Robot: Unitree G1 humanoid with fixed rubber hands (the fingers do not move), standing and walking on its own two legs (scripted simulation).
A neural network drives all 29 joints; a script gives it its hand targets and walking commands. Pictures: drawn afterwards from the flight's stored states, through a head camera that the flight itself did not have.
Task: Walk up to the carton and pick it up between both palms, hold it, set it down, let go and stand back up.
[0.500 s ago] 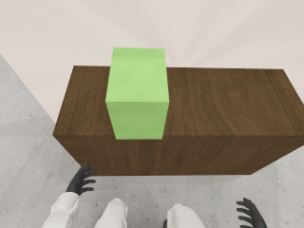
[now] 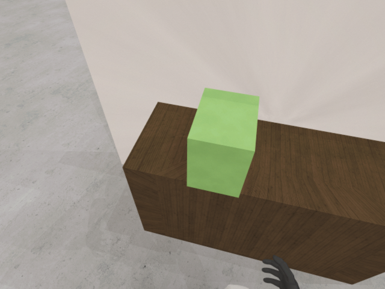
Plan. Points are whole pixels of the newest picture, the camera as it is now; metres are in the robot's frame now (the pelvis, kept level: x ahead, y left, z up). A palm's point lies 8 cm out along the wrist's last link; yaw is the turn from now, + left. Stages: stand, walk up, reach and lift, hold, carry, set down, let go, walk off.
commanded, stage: walk up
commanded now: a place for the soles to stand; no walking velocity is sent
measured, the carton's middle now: (221, 142) +0.54 -0.06 -0.08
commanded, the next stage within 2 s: none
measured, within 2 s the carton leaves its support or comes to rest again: neither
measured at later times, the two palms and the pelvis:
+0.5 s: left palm (108, 276) +0.15 +0.19 -0.10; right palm out of the picture +0.10 -0.23 -0.11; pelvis +0.02 -0.01 +0.00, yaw -8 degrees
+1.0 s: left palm (111, 266) +0.18 +0.19 -0.11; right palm out of the picture +0.09 -0.25 -0.12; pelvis +0.03 +0.00 -0.01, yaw -12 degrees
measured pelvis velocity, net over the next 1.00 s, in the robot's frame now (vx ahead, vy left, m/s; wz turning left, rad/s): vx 0.03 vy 0.00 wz -0.22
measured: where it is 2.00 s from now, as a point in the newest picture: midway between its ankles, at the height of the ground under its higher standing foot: outside the picture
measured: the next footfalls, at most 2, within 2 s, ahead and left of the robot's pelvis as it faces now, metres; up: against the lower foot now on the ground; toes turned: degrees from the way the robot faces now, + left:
right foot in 0.12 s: +0.08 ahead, -0.12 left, +0.00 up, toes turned +1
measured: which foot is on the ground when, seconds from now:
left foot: down 0.00-1.00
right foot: up 0.00-0.10, down 0.12-1.00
